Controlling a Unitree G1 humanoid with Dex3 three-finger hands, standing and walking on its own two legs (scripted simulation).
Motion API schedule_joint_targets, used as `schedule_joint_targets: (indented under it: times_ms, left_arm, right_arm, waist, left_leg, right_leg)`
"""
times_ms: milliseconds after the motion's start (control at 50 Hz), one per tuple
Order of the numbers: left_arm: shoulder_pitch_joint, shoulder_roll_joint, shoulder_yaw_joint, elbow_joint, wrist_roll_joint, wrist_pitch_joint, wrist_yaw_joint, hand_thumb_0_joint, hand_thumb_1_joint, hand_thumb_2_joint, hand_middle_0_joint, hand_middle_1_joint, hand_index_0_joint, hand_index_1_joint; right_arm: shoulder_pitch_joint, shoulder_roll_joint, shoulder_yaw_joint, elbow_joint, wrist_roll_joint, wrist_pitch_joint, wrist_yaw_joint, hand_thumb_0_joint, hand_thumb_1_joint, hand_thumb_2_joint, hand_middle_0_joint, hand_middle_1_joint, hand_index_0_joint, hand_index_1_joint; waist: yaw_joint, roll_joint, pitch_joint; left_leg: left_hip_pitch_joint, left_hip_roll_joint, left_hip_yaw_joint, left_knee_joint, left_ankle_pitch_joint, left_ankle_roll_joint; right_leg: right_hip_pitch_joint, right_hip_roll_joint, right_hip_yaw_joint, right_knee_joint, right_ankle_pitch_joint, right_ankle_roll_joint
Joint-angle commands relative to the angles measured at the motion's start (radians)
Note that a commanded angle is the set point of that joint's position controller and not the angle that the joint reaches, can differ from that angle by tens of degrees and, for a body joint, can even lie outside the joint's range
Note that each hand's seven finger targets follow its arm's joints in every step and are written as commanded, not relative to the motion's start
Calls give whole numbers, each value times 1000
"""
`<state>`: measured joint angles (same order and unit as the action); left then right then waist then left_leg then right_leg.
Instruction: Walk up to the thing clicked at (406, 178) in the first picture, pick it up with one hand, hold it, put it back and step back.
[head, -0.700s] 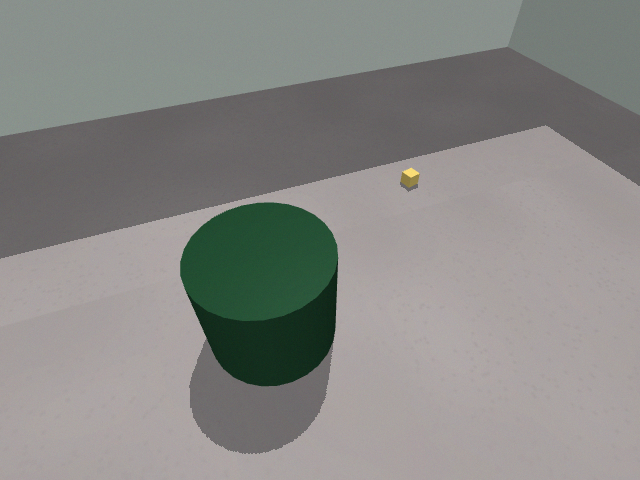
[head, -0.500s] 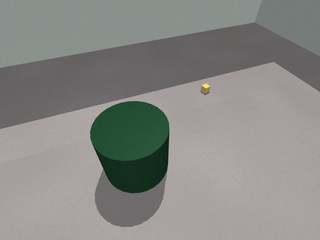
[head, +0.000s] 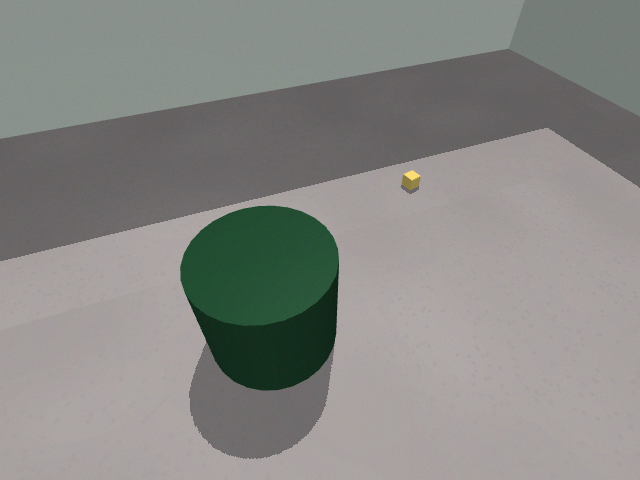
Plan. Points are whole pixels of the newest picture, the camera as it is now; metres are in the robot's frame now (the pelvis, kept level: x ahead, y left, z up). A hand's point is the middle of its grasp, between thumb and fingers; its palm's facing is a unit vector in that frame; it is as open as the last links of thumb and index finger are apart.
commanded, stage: stand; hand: left
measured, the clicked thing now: (411, 180) +1.66 -0.46 -0.75
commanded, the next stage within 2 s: walk up in 0.42 s
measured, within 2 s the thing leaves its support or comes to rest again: neither
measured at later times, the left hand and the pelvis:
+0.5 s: hand out of the picture +0.08 +0.26 -0.15, palm faces -0.07 -0.94 -0.33, open 7.4 cm; pelvis +0.00 +0.00 +0.00, yaw -3 degrees
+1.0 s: hand (239, 441) +0.24 +0.14 -0.15, palm faces -0.21 -0.91 -0.34, open 7.4 cm; pelvis +0.15 -0.12 -0.01, yaw -15 degrees
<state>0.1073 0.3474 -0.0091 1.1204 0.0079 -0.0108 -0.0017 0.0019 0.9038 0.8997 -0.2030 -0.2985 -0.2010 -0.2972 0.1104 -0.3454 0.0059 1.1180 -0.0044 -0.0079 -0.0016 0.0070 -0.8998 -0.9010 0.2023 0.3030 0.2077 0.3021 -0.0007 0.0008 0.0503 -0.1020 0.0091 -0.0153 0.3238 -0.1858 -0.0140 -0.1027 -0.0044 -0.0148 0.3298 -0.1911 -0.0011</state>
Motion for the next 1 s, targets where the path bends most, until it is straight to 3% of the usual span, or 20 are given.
schedule_joint_targets:
  times_ms: [0,380,400,420,440,460,500,540,580,620,680,700,720,740,760,780,840,860,940,980]
  left_arm:
    - [-36,213,44,-62,-1,-25,14,0,900,900,-200,-300,-200,-300]
    - [-20,209,43,-62,1,-21,11,0,900,900,-200,-300,-200,-300]
    - [20,318,129,-155,30,-19,-33,0,900,900,-200,-300,-200,-300]
    - [-73,291,123,-170,33,-8,-54,0,900,900,-200,-300,-200,-300]
    - [-165,249,121,-218,36,-4,-71,0,900,900,-200,-300,-200,-300]
    - [-191,256,126,-252,43,-5,-77,0,900,900,-200,-300,-200,-300]
    - [-88,279,133,-241,33,-13,-94,0,900,900,-200,-300,-200,-300]
    - [8,267,136,-227,22,-9,-120,0,900,900,-200,-300,-200,-300]
    - [8,253,141,-232,23,-6,-136,0,900,900,-200,-300,-200,-300]
    - [12,259,150,-229,26,-8,-139,0,900,900,-200,-300,-200,-300]
    - [156,263,159,-188,30,-15,-124,0,900,900,-200,-300,-200,-300]
    - [244,297,176,-163,34,-25,-110,0,900,900,-200,-300,-200,-300]
    - [384,368,203,-146,37,-38,-88,0,900,900,-200,-300,-200,-300]
    - [391,473,211,-179,26,-48,-75,0,900,900,-200,-300,-200,-300]
    - [268,492,204,-222,9,-50,-76,0,900,900,-200,-300,-200,-300]
    - [195,457,196,-247,-6,-49,-70,0,900,900,-200,-300,-200,-300]
    - [135,377,168,-262,-3,-60,-57,0,900,900,-200,-300,-200,-300]
    - [125,365,162,-273,-2,-65,-60,0,900,900,-200,-300,-200,-300]
    - [142,365,159,-307,0,-76,-60,0,900,900,-200,-300,-200,-300]
    - [159,355,157,-316,2,-82,-60,0,900,900,-200,-300,-200,-300]
  right_arm:
    - [-30,-207,-41,-60,-4,-21,-9,0,-900,-900,200,300,200,300]
    - [-33,-213,-43,-58,-2,-25,-10,0,-900,-900,200,300,200,300]
    - [44,-342,-125,-134,-32,-58,4,0,-900,-900,200,300,200,300]
    - [101,-363,-144,-106,-38,-65,8,0,-900,-900,200,300,200,300]
    - [151,-399,-168,-111,-36,-71,6,0,-900,-900,200,300,200,300]
    - [143,-409,-175,-139,-36,-80,4,0,-900,-900,200,300,200,300]
    - [77,-377,-166,-182,-33,-97,3,0,-900,-900,200,300,200,300]
    - [-2,-363,-162,-221,-45,-100,14,0,-900,-900,200,300,200,300]
    - [-23,-359,-165,-239,-52,-102,25,0,-900,-900,200,300,200,300]
    - [-17,-368,-167,-242,-54,-98,31,0,-900,-900,200,300,200,300]
    - [-55,-353,-161,-253,-50,-81,31,0,-900,-900,200,300,200,300]
    - [-31,-314,-146,-251,-52,-73,31,0,-900,-900,200,300,200,300]
    - [-10,-247,-117,-265,-47,-69,35,0,-900,-900,200,300,200,300]
    - [-34,-204,-94,-331,-19,-76,41,0,-900,-900,200,300,200,300]
    - [-61,-299,-118,-321,-27,-71,37,0,-900,-900,200,300,200,300]
    - [-15,-339,-125,-287,-9,-73,42,0,-900,-900,200,300,200,300]
    - [93,-317,-128,-238,-6,-71,55,0,-900,-900,200,300,200,300]
    - [117,-317,-131,-235,-11,-70,64,0,-900,-900,200,300,200,300]
    - [79,-297,-139,-282,-26,-65,81,0,-900,-900,200,300,200,300]
    - [35,-290,-139,-304,-25,-72,83,0,-900,-900,200,300,200,300]
  waist:
    - [-1,-9,-69]
    - [7,6,-73]
    - [-27,-35,-168]
    - [-79,33,-68]
    - [-128,187,6]
    - [-121,134,57]
    - [-39,42,23]
    - [8,128,5]
    - [9,172,14]
    - [10,164,30]
    - [83,66,13]
    - [123,-63,-22]
    - [197,-305,-60]
    - [175,-456,-28]
    - [122,-231,60]
    - [77,-121,48]
    - [16,-140,36]
    - [10,-149,37]
    - [22,-125,50]
    - [36,-83,51]
  left_leg:
    - [1,118,-81,-42,149,35]
    - [16,120,-83,-51,160,34]
    - [156,127,-74,44,-347,112]
    - [238,185,-153,-14,-537,150]
    - [232,360,-333,-166,-624,222]
    - [176,483,-417,-212,-578,276]
    - [100,447,-347,-225,-518,253]
    - [58,371,-178,-214,-480,226]
    - [-31,295,-30,-173,-406,186]
    - [-117,278,27,-135,-416,169]
    - [-255,237,124,56,-484,141]
    - [-348,186,158,275,-434,122]
    - [-488,74,218,668,-333,92]
    - [-672,-38,116,864,-446,40]
    - [-627,77,-7,886,-362,29]
    - [-612,109,-20,883,-263,37]
    - [-479,153,-30,725,-164,45]
    - [-436,142,-8,679,-149,37]
    - [-418,126,23,481,-98,8]
    - [-404,123,34,400,-34,8]
  right_leg:
    - [10,-124,101,-53,155,-25]
    - [4,-121,100,-47,148,-28]
    - [-157,-61,135,57,-309,-62]
    - [-440,-40,96,168,-409,-52]
    - [-603,-23,31,433,-282,-31]
    - [-684,-85,113,557,-267,-27]
    - [-608,-141,172,621,-206,-25]
    - [-510,-146,89,528,-202,-6]
    - [-374,-128,30,417,-178,0]
    - [-260,-104,-23,363,-130,-3]
    - [-49,-50,-129,308,-36,-7]
    - [90,-11,-112,290,-111,-18]
    - [219,-69,88,104,-387,-73]
    - [140,-325,685,-214,-624,-185]
    - [-21,-429,819,-269,-783,-268]
    - [1,-373,695,-223,-714,-251]
    - [-96,-264,411,-155,-455,-192]
    - [-133,-242,354,-157,-420,-196]
    - [-155,-225,277,-152,-378,-210]
    - [-144,-212,242,-141,-329,-200]
